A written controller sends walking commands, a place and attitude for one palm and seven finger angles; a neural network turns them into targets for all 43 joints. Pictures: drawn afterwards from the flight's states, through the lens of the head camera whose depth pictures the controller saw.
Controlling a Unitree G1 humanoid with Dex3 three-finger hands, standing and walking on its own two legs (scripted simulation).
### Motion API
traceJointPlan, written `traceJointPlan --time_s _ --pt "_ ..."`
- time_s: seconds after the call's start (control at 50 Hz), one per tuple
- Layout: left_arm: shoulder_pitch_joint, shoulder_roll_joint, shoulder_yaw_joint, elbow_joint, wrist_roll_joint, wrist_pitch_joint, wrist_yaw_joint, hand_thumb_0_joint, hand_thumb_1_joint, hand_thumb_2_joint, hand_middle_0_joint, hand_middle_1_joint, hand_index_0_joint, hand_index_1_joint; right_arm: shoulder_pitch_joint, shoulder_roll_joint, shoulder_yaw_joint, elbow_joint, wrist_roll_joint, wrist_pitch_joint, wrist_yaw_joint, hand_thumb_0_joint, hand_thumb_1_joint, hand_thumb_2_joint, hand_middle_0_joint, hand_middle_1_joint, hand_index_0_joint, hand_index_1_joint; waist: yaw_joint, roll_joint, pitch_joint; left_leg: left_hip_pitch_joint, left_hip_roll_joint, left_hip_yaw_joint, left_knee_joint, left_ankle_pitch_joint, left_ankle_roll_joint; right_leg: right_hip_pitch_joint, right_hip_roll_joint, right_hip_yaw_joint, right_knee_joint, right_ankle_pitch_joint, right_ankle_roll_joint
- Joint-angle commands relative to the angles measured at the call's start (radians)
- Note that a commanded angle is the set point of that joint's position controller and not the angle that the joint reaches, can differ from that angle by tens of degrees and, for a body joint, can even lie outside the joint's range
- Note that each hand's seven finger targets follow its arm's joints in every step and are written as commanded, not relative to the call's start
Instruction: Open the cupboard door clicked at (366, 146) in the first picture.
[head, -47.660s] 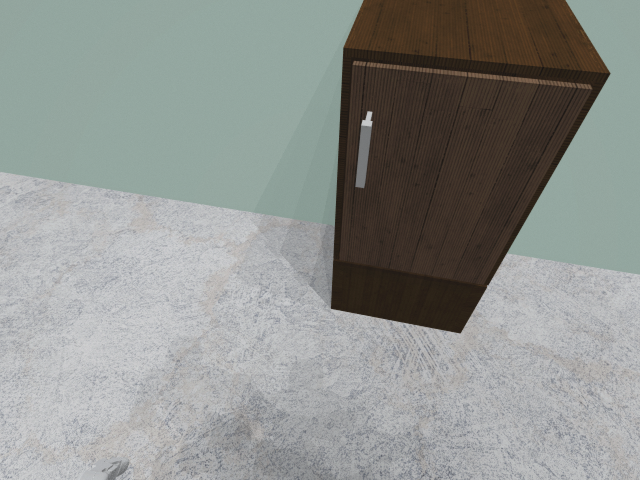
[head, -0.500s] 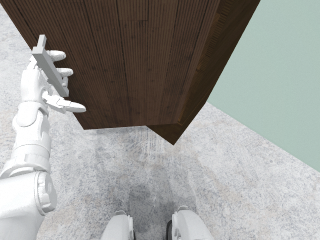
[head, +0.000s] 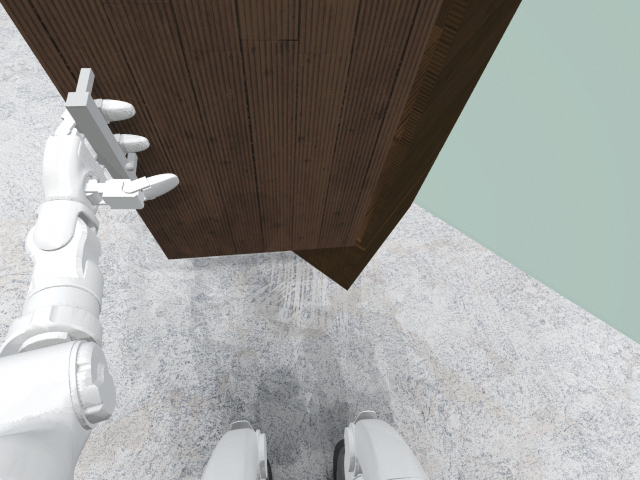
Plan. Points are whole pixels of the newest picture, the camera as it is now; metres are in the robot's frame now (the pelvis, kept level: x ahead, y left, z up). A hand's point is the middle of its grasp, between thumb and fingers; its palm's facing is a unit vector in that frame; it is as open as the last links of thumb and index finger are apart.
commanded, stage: close the thumb around the handle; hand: left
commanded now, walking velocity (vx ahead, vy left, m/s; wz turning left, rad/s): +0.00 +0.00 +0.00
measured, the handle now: (110, 137) +0.52 +0.24 +0.06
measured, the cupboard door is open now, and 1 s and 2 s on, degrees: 43 63 81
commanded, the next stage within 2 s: pull the door open along its arc in 0.38 s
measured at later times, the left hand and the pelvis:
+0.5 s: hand (129, 166) +0.48 +0.21 +0.06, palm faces +0.06 -1.00 -0.01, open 5.3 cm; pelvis +0.00 +0.00 +0.00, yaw +0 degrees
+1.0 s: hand (154, 258) +0.36 +0.17 +0.06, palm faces +0.20 -0.98 +0.07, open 5.7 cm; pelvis +0.02 +0.00 +0.02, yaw -1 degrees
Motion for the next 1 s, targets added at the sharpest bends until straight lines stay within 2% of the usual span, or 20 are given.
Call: traceJointPlan --time_s 0.0,0.16,0.2,0.24,0.28,0.34,0.4,0.44,0.46,0.48,0.62,0.66,0.78,0.8,0.84,0.86,0.88,0.9,0.94,0.98 --pt "-0.400 0.202 -0.004 -0.228 -0.014 -0.079 -0.010 0.000 0.452 0.708 -0.368 -1.302 -0.368 -1.302 0.145 -0.181 -0.075 -0.052 0.002 -0.018 -0.007 0.000 -0.900 -0.900 0.200 0.300 0.200 0.300 -0.009 0.119 -0.476 0.390 -0.018 -0.077 -0.133 0.421 -0.018 0.171 0.046 0.028 -0.094 0.275 -0.020" --pt "-0.432 0.213 -0.004 -0.209 -0.010 -0.080 -0.011 0.000 0.900 0.900 -0.400 -1.350 -0.400 -1.350 0.150 -0.184 -0.073 -0.046 0.002 -0.018 -0.011 0.000 -0.900 -0.900 0.200 0.300 0.200 0.300 -0.022 0.109 -0.470 0.361 -0.020 -0.076 -0.128 0.390 -0.013 0.173 0.044 0.034 -0.095 0.267 -0.017" --pt "-0.429 0.220 0.002 -0.195 -0.010 -0.072 -0.011 0.000 0.900 0.900 -0.400 -1.350 -0.400 -1.350 0.149 -0.186 -0.073 -0.043 0.003 -0.017 -0.012 0.000 -0.900 -0.900 0.200 0.300 0.200 0.300 -0.024 0.095 -0.447 0.347 -0.020 -0.075 -0.129 0.379 -0.012 0.169 0.044 0.033 -0.099 0.261 -0.017" --pt "-0.427 0.215 0.000 -0.205 -0.013 -0.075 -0.015 0.000 0.900 0.900 -0.400 -1.350 -0.400 -1.350 0.150 -0.184 -0.073 -0.046 0.002 -0.019 -0.011 0.000 -0.900 -0.900 0.200 0.300 0.200 0.300 -0.015 0.133 -0.474 0.367 -0.022 -0.075 -0.127 0.396 -0.015 0.168 0.044 0.034 -0.094 0.267 -0.018" --pt "-0.420 0.253 0.026 -0.196 -0.011 -0.071 -0.014 0.000 0.900 0.900 -0.400 -1.350 -0.400 -1.350 0.152 -0.188 -0.073 -0.045 0.003 -0.016 -0.014 0.000 -0.900 -0.900 0.200 0.300 0.200 0.300 -0.016 0.089 -0.468 0.335 -0.021 -0.074 -0.127 0.388 -0.011 0.196 0.043 0.037 -0.094 0.277 -0.016" --pt "-0.420 0.238 0.017 -0.216 -0.015 -0.074 -0.016 0.000 0.900 0.900 -0.400 -1.350 -0.400 -1.350 0.150 -0.185 -0.072 -0.048 0.002 -0.017 -0.012 0.000 -0.900 -0.900 0.200 0.300 0.200 0.300 -0.010 0.123 -0.485 0.363 -0.020 -0.077 -0.126 0.413 -0.015 0.183 0.044 0.033 -0.089 0.282 -0.018" --pt "-0.431 0.204 -0.011 -0.199 -0.012 -0.066 -0.011 0.000 0.900 0.900 -0.400 -1.350 -0.400 -1.350 0.147 -0.184 -0.072 -0.049 0.002 -0.017 -0.009 0.000 -0.900 -0.900 0.200 0.300 0.200 0.300 -0.022 0.117 -0.443 0.348 -0.021 -0.077 -0.131 0.378 -0.014 0.162 0.044 0.030 -0.097 0.254 -0.017" --pt "-0.430 0.252 0.024 -0.209 -0.007 -0.073 -0.006 0.000 0.900 0.900 -0.400 -1.350 -0.400 -1.350 0.153 -0.189 -0.073 -0.049 0.000 -0.017 -0.012 0.000 -0.900 -0.900 0.200 0.300 0.200 0.300 -0.011 0.121 -0.483 0.362 -0.021 -0.080 -0.127 0.401 -0.015 0.177 0.043 0.033 -0.089 0.270 -0.019" --pt "-0.425 0.227 0.006 -0.212 -0.007 -0.072 -0.008 0.000 0.900 0.900 -0.400 -1.350 -0.400 -1.350 0.154 -0.184 -0.073 -0.051 0.001 -0.017 -0.011 0.000 -0.900 -0.900 0.200 0.300 0.200 0.300 -0.015 0.122 -0.484 0.369 -0.021 -0.079 -0.127 0.416 -0.015 0.176 0.044 0.032 -0.089 0.280 -0.018" --pt "-0.404 0.280 0.051 -0.200 -0.004 -0.071 -0.008 0.000 0.900 0.900 -0.400 -1.350 -0.400 -1.350 0.154 -0.190 -0.074 -0.051 0.001 -0.015 -0.013 0.000 -0.900 -0.900 0.200 0.300 0.200 0.300 -0.003 0.089 -0.486 0.340 -0.021 -0.074 -0.122 0.398 -0.012 0.199 0.044 0.037 -0.089 0.278 -0.017" --pt "-0.195 0.222 0.037 -0.324 -0.044 -0.068 -0.031 0.000 0.900 0.900 -0.400 -1.350 -0.400 -1.350 0.133 -0.176 -0.078 -0.098 0.011 -0.011 -0.003 0.000 -0.900 -0.900 0.200 0.300 0.200 0.300 0.045 0.124 -0.522 0.393 -0.022 -0.057 -0.143 0.514 -0.016 0.272 0.047 0.033 -0.093 0.365 -0.021" --pt "-0.103 0.183 0.024 -0.371 -0.063 -0.058 -0.031 0.000 0.900 0.900 -0.400 -1.350 -0.400 -1.350 0.117 -0.169 -0.083 -0.112 0.018 -0.010 0.001 0.000 -0.900 -0.900 0.200 0.300 0.200 0.300 0.051 0.064 -0.504 0.367 -0.024 -0.043 -0.155 0.496 -0.012 0.317 0.049 0.035 -0.109 0.387 -0.015" --pt "0.234 0.039 -0.055 -0.599 -0.105 -0.043 -0.015 0.000 0.900 0.900 -0.400 -1.350 -0.400 -1.350 0.057 -0.148 -0.090 -0.169 0.033 -0.026 0.016 0.000 -0.900 -0.900 0.200 0.300 0.200 0.300 0.092 0.074 -0.444 0.382 -0.024 -0.023 -0.204 0.530 -0.015 0.377 0.044 0.026 -0.130 0.417 -0.017" --pt "0.288 0.026 -0.052 -0.646 -0.116 -0.042 -0.006 0.000 0.900 0.900 -0.400 -1.350 -0.400 -1.350 0.047 -0.145 -0.094 -0.176 0.033 -0.030 0.019 0.000 -0.900 -0.900 0.200 0.300 0.200 0.300 0.099 0.034 -0.430 0.369 -0.025 -0.020 -0.212 0.514 -0.013 0.399 0.044 0.025 -0.137 0.418 -0.016" --pt "0.421 -0.006 -0.071 -0.768 -0.127 -0.050 0.007 0.000 0.900 0.900 -0.400 -1.350 -0.400 -1.350 0.020 -0.138 -0.095 -0.202 0.035 -0.044 0.024 0.000 -0.900 -0.900 0.200 0.300 0.200 0.300 0.119 0.059 -0.439 0.387 -0.027 -0.017 -0.223 0.549 -0.014 0.429 0.039 0.026 -0.131 0.441 -0.018" --pt "0.467 -0.052 0.044 -0.839 -0.191 -0.044 0.149 0.000 0.900 0.900 -0.400 -1.350 -0.400 -1.350 -0.021 -0.100 -0.096 -0.208 0.028 -0.058 0.025 0.000 -0.900 -0.900 0.200 0.300 0.200 0.300 0.203 0.034 -0.422 0.350 -0.031 -0.011 -0.238 0.538 -0.028 0.445 0.038 0.011 -0.134 0.426 -0.017" --pt "0.546 -0.139 -0.047 -0.867 -0.162 -0.034 0.221 0.000 0.900 0.900 -0.400 -1.350 -0.400 -1.350 -0.036 -0.097 -0.091 -0.212 0.022 -0.071 0.032 0.000 -0.900 -0.900 0.200 0.300 0.200 0.300 0.173 0.051 -0.377 0.357 -0.031 -0.009 -0.243 0.522 -0.034 0.427 0.038 0.007 -0.131 0.407 -0.015" --pt "0.605 -0.175 -0.070 -0.908 -0.140 -0.029 0.283 0.000 0.900 0.900 -0.400 -1.350 -0.400 -1.350 -0.044 -0.094 -0.091 -0.213 0.016 -0.078 0.040 0.000 -0.900 -0.900 0.200 0.300 0.200 0.300 0.171 0.022 -0.355 0.350 -0.028 -0.014 -0.246 0.514 -0.037 0.413 0.034 -0.004 -0.126 0.386 -0.015" --pt "0.688 -0.170 -0.064 -0.964 -0.080 -0.033 0.402 0.000 0.900 0.900 -0.400 -1.350 -0.400 -1.350 -0.068 -0.090 -0.091 -0.214 -0.002 -0.081 0.045 0.000 -0.900 -0.900 0.200 0.300 0.200 0.300 0.183 -0.003 -0.333 0.316 -0.033 -0.011 -0.243 0.464 -0.035 0.431 0.029 0.003 -0.116 0.377 -0.019" --pt "0.711 -0.226 -0.124 -1.023 -0.007 -0.036 0.505 0.000 0.900 0.900 -0.400 -1.350 -0.400 -1.350 -0.095 -0.075 -0.088 -0.218 -0.019 -0.078 0.051 0.000 -0.900 -0.900 0.200 0.300 0.200 0.300 0.179 -0.003 -0.311 0.309 -0.037 -0.010 -0.238 0.426 -0.035 0.422 0.021 0.007 -0.106 0.358 -0.021"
